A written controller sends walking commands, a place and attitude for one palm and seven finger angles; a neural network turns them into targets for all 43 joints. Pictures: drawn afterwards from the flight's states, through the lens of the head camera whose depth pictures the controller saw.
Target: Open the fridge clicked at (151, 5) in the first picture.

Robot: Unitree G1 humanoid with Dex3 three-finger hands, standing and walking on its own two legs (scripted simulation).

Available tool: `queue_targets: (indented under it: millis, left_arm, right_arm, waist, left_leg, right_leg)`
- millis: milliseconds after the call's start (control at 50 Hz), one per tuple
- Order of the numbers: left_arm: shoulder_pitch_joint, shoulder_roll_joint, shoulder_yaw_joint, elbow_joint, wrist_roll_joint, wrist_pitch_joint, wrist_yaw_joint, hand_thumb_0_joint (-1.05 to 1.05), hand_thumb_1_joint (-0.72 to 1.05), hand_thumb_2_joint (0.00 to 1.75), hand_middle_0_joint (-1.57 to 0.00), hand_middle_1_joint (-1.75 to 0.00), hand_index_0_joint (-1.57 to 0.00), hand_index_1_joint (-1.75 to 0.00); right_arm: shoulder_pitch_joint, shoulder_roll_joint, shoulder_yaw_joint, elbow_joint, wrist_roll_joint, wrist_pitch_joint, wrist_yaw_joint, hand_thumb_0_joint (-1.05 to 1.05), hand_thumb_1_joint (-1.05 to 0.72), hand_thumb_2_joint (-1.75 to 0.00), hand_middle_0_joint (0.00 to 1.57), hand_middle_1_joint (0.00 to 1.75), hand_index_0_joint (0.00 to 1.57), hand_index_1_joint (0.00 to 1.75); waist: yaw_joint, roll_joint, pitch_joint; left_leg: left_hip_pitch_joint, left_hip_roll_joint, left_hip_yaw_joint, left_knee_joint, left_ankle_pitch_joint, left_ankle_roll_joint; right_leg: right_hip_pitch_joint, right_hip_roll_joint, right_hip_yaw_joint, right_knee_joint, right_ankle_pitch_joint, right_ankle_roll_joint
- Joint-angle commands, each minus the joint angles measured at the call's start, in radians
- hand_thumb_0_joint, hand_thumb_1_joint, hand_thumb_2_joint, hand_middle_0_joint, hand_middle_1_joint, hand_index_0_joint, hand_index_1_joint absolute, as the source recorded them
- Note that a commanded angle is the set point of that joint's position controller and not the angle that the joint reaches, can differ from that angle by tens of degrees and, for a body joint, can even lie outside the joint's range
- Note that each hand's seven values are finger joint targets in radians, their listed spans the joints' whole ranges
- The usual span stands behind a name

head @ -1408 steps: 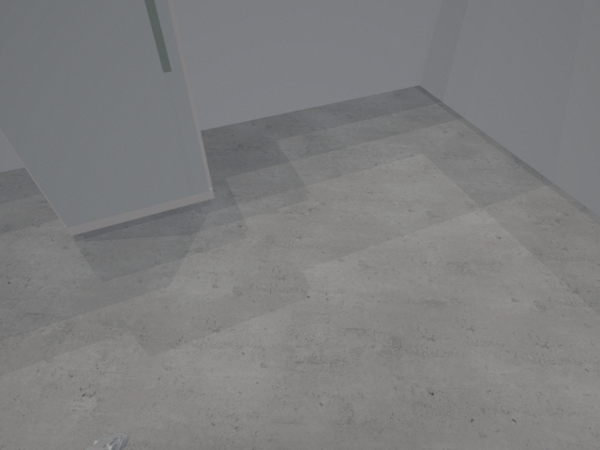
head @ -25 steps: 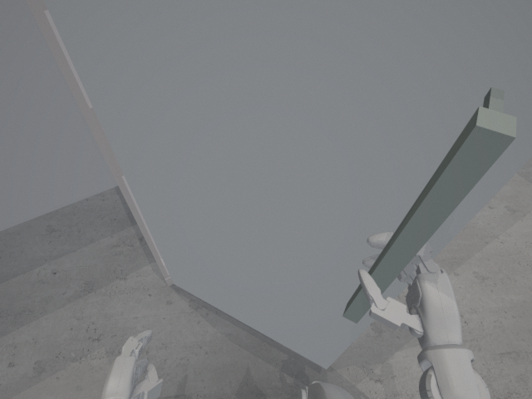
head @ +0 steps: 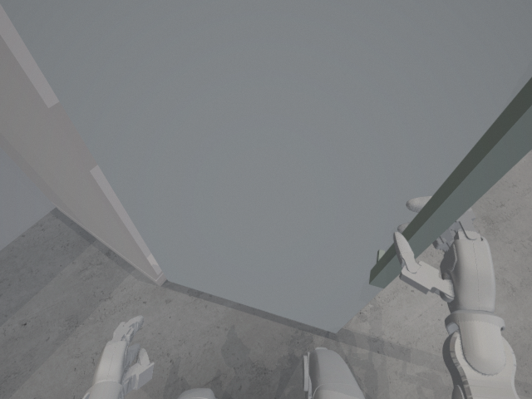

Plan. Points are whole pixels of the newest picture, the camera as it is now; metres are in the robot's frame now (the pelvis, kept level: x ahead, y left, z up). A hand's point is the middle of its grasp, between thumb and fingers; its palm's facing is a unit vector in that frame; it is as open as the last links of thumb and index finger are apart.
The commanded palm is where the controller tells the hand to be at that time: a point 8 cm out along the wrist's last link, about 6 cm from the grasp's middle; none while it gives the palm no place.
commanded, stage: stop walking and hold the door back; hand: right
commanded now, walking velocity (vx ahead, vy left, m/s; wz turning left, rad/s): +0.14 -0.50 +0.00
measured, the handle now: (433, 204) +0.33 -0.18 +0.14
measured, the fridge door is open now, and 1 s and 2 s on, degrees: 73 68 74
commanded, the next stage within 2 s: loosen the grip on the handle in 1.32 s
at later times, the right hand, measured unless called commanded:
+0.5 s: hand (411, 254) +0.28 -0.16 +0.10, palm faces +0.16 +0.96 -0.24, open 6.7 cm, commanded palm +0.26 -0.22 +0.09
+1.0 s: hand (410, 226) +0.32 -0.17 +0.10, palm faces +0.20 +0.97 -0.17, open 6.2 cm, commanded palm +0.27 -0.23 +0.09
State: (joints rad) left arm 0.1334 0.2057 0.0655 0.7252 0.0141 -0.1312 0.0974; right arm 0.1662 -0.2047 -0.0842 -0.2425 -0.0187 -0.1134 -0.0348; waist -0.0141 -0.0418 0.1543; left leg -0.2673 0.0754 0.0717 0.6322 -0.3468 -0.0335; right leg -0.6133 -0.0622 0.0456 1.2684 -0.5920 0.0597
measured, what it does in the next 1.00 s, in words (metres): steps on the spot: right foot, then left foot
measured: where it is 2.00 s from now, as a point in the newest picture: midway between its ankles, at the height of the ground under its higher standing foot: outside the picture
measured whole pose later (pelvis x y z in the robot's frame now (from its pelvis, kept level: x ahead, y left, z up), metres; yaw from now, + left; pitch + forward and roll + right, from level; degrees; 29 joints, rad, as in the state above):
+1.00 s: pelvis -0.09 +0.03 +0.01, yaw -3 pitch -3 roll +0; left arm 0.29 0.34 0.03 0.72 -0.01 -0.05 0.12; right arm -0.58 -0.30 -0.25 0.85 0.01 -0.21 -0.03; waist 0.10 0.00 0.09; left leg -0.15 0.06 0.03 0.53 -0.32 -0.03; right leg -0.37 -0.06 -0.05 0.67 -0.23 0.02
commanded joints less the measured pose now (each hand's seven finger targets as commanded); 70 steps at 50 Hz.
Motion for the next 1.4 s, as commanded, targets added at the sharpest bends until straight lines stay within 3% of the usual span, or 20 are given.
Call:
queue_targets:
  millis: [0, 100, 240, 300, 340, 380, 440, 520, 600, 660, 680, 780, 940, 1000, 1040, 1080, 1220, 1280, 1320, 1380]
  left_arm:
    - [-0.084, 0.029, -0.035, -0.175, 0.001, -0.023, 0.018, 0.0, 0.9, 0.9, -0.2, -0.3, -0.2, -0.3]
    - [-0.073, 0.071, -0.05, -0.232, -0.007, 0.017, 0.025, 0.0, 0.9, 0.9, -0.2, -0.3, -0.2, -0.3]
    - [-0.023, 0.113, -0.045, -0.231, -0.024, 0.1, -0.001, 0.0, 0.9, 0.9, -0.2, -0.3, -0.2, -0.3]
    - [-0.02, 0.121, -0.042, -0.248, -0.031, 0.107, -0.006, 0.0, 0.9, 0.9, -0.2, -0.3, -0.2, -0.3]
    - [-0.015, 0.138, -0.05, -0.22, -0.024, 0.093, -0.004, 0.0, 0.9, 0.9, -0.2, -0.3, -0.2, -0.3]
    - [0.0, 0.128, -0.051, -0.221, -0.029, 0.077, -0.002, 0.0, 0.9, 0.9, -0.2, -0.3, -0.2, -0.3]
    - [0.051, 0.157, -0.035, -0.206, -0.037, 0.07, 0.01, 0.0, 0.9, 0.9, -0.2, -0.3, -0.2, -0.3]
    - [0.091, 0.167, -0.041, -0.181, -0.037, 0.055, 0.016, 0.0, 0.9, 0.9, -0.2, -0.3, -0.2, -0.3]
    - [0.112, 0.189, -0.034, -0.133, -0.032, 0.056, 0.023, 0.0, 0.9, 0.9, -0.2, -0.3, -0.2, -0.3]
    - [0.128, 0.175, -0.026, -0.12, -0.032, 0.059, 0.033, 0.0, 0.9, 0.9, -0.2, -0.3, -0.2, -0.3]
    - [0.137, 0.182, -0.012, -0.11, -0.037, 0.053, 0.03, 0.0, 0.9, 0.9, -0.2, -0.3, -0.2, -0.3]
    - [0.149, 0.184, -0.033, -0.063, -0.032, 0.042, 0.021, 0.0, 0.9, 0.9, -0.2, -0.3, -0.2, -0.3]
    - [0.112, 0.175, -0.019, -0.132, -0.025, 0.033, 0.022, 0.0, 0.9, 0.9, -0.2, -0.3, -0.2, -0.3]
    - [0.114, 0.191, -0.002, -0.15, -0.025, 0.035, 0.016, 0.0, 0.9, 0.9, -0.2, -0.3, -0.2, -0.3]
    - [0.104, 0.209, 0.004, -0.18, -0.032, 0.035, -0.001, 0.0, 0.9, 0.9, -0.2, -0.3, -0.2, -0.3]
    - [0.074, 0.174, -0.006, -0.193, -0.011, 0.027, -0.019, 0.0, 0.9, 0.9, -0.2, -0.3, -0.2, -0.3]
    - [0.079, 0.154, -0.034, -0.19, -0.016, 0.017, -0.021, 0.0, 0.9, 0.9, -0.2, -0.3, -0.2, -0.3]
    - [0.06, 0.13, -0.052, -0.19, -0.018, 0.02, -0.003, 0.0, 0.9, 0.9, -0.2, -0.3, -0.2, -0.3]
    - [0.05, 0.135, -0.046, -0.167, -0.03, 0.029, 0.009, 0.0, 0.9, 0.9, -0.2, -0.3, -0.2, -0.3]
    - [0.04, 0.123, -0.062, -0.142, -0.027, 0.032, 0.021, 0.0, 0.9, 0.9, -0.2, -0.3, -0.2, -0.3]
  right_arm:
    - [-0.276, -0.197, -0.177, -0.025, 0.02, -0.075, -0.07, 0.0, -0.9, -0.9, 0.45, 1.4, 0.45, 1.4]
    - [-0.445, -0.222, -0.188, 0.114, 0.042, -0.08, -0.1, 0.0, -0.9, -0.9, 0.45, 1.4, 0.45, 1.4]
    - [-0.698, -0.299, -0.195, 0.308, 0.029, -0.091, -0.104, 0.0, -0.9, -0.9, 0.45, 1.4, 0.45, 1.4]
    - [-0.808, -0.268, -0.145, 0.392, 0.038, -0.105, -0.09, 0.0, -0.9, -0.9, 0.45, 1.4, 0.45, 1.4]
    - [-0.942, -0.263, -0.109, 0.491, 0.029, -0.117, -0.088, 0.0, -0.9, -0.9, 0.45, 1.4, 0.45, 1.4]
    - [-1.009, -0.246, -0.084, 0.584, 0.01, -0.103, -0.083, 0.0, -0.9, -0.9, 0.45, 1.4, 0.45, 1.4]
    - [-1.004, -0.239, -0.084, 0.676, 0.032, -0.086, -0.071, 0.0, -0.9, -0.9, 0.45, 1.4, 0.45, 1.4]
    - [-1.077, -0.183, -0.018, 0.74, 0.048, -0.069, -0.049, 0.0, -0.9, -0.9, 0.45, 1.4, 0.45, 1.4]
    - [-1.119, -0.309, -0.104, 0.824, 0.04, -0.082, -0.051, 0.0, -0.9, -0.9, 0.45, 1.4, 0.45, 1.4]
    - [-1.097, -0.433, -0.198, 0.925, 0.032, -0.095, -0.058, 0.0, -0.9, -0.9, 0.45, 1.4, 0.45, 1.4]
    - [-1.083, -0.457, -0.228, 0.963, 0.025, -0.09, -0.061, 0.0, -0.9, -0.9, 0.45, 1.4, 0.45, 1.4]
    - [-1.113, -0.51, -0.292, 1.078, 0.02, -0.119, -0.046, 0.0, -0.9, -0.9, 0.45, 1.4, 0.45, 1.4]
    - [-0.955, -0.419, -0.272, 0.912, 0.046, -0.141, -0.035, 0.0, -0.9, -0.9, 0.45, 1.4, 0.45, 1.4]
    - [-0.952, -0.341, -0.205, 0.759, 0.045, -0.154, -0.025, 0.0, -0.9, -0.9, 0.45, 1.4, 0.45, 1.4]
    - [-0.917, -0.249, -0.145, 0.667, 0.056, -0.163, -0.013, 0.0, -0.9, -0.9, 0.45, 1.4, 0.45, 1.4]
    - [-0.835, -0.193, -0.098, 0.551, 0.052, -0.165, -0.005, 0.0, -0.9, -0.9, 0.45, 1.4, 0.45, 1.4]
    - [-0.806, -0.235, -0.106, 0.383, 0.043, -0.135, -0.019, 0.0, -0.9, -0.9, 0.45, 1.4, 0.45, 1.4]
    - [-0.878, -0.271, -0.125, 0.439, 0.044, -0.124, -0.034, 0.0, -0.9, -0.9, 0.45, 1.4, 0.45, 1.4]
    - [-0.946, -0.27, -0.114, 0.518, 0.06, -0.106, -0.036, 0.0, -0.9, -0.9, 0.45, 1.4, 0.45, 1.4]
    - [-0.939, -0.268, -0.134, 0.676, 0.054, -0.103, -0.036, 0.0, -0.9, -0.9, 0.45, 1.4, 0.45, 1.4]
  waist:
    - [0.004, 0.208, -0.313]
    - [-0.016, 0.304, -0.38]
    - [0.006, 0.111, -0.47]
    - [-0.006, -0.003, -0.441]
    - [0.008, -0.22, -0.353]
    - [0.025, -0.158, -0.273]
    - [0.015, -0.002, -0.293]
    - [0.023, -0.07, -0.34]
    - [0.01, -0.051, -0.396]
    - [0.008, 0.238, -0.341]
    - [-0.01, 0.249, -0.336]
    - [0.015, 0.173, -0.309]
    - [0.009, 0.253, -0.299]
    - [0.032, 0.134, -0.337]
    - [0.021, -0.104, -0.385]
    - [0.028, -0.259, -0.394]
    - [0.02, -0.103, -0.443]
    - [0.04, 0.047, -0.447]
    - [0.032, 0.259, -0.398]
    - [0.012, 0.265, -0.344]
  left_leg:
    - [0.242, 0.243, -0.096, -0.157, 0.805, 0.181]
    - [0.328, 0.293, -0.171, -0.167, 0.955, 0.161]
    - [0.306, 0.28, -0.197, -0.103, 0.789, 0.098]
    - [0.158, 0.131, -0.111, -0.105, 0.322, 0.025]
    - [-0.06, -0.004, 0.014, 0.112, -0.099, -0.002]
    - [-0.192, -0.016, -0.027, 0.294, -0.143, 0.01]
    - [-0.22, -0.027, -0.025, 0.224, -0.095, 0.001]
    - [-0.127, -0.057, 0.014, 0.067, -0.089, -0.001]
    - [0.131, -0.048, -0.002, -0.222, 0.004, 0.02]
    - [0.377, 0.275, -0.439, -0.329, 0.097, 0.195]
    - [0.347, 0.329, -0.478, -0.338, 0.112, 0.232]
    - [0.357, 0.238, -0.204, -0.247, 0.552, 0.169]
    - [0.207, 0.143, -0.081, -0.203, 0.553, 0.104]
    - [0.093, 0.075, -0.044, -0.102, 0.354, 0.051]
    - [-0.036, -0.065, -0.015, 0.073, -0.016, 0.005]
    - [-0.143, -0.071, -0.052, 0.231, -0.229, 0.004]
    - [0.111, -0.059, -0.025, -0.198, 0.096, 0.004]
    - [0.187, 0.073, -0.145, -0.183, 0.446, 0.048]
    - [0.178, 0.136, -0.23, -0.175, 0.568, 0.086]
    - [0.169, 0.155, -0.216, -0.183, 0.585, 0.087]
  right_leg:
    - [0.009, 0.025, -0.103, -0.024, 0.054, -0.006]
    - [0.151, 0.074, -0.12, -0.437, 0.093, -0.042]
    - [0.395, 0.064, -0.126, -0.882, 0.363, -0.061]
    - [0.441, -0.075, -0.009, -0.921, 0.432, -0.14]
    - [0.46, -0.23, 0.221, -0.991, 0.362, -0.225]
    - [0.426, -0.277, 0.295, -1.045, 0.174, -0.277]
    - [0.514, -0.245, 0.229, -0.979, 0.237, -0.262]
    - [0.546, -0.211, 0.155, -0.941, 0.347, -0.234]
    - [0.431, -0.164, 0.069, -0.792, 0.376, -0.173]
    - [0.005, 0.019, -0.092, -0.438, 0.102, -0.056]
    - [-0.038, 0.021, -0.022, -0.289, 0.042, -0.053]
    - [-0.034, 0.002, -0.039, -0.233, 0.211, -0.038]
    - [0.283, 0.034, -0.151, -0.642, 0.402, -0.034]
    - [0.487, -0.01, -0.098, -0.796, 0.655, -0.047]
    - [0.573, -0.203, 0.16, -0.833, 0.845, -0.161]
    - [0.604, -0.278, 0.273, -0.908, 0.86, -0.235]
    - [0.517, -0.154, 0.021, -0.723, 0.711, -0.141]
    - [0.394, -0.074, -0.06, -0.674, 0.579, -0.07]
    - [0.328, -0.019, -0.065, -0.608, 0.408, -0.045]
    - [0.282, 0.0, -0.053, -0.631, 0.283, -0.057]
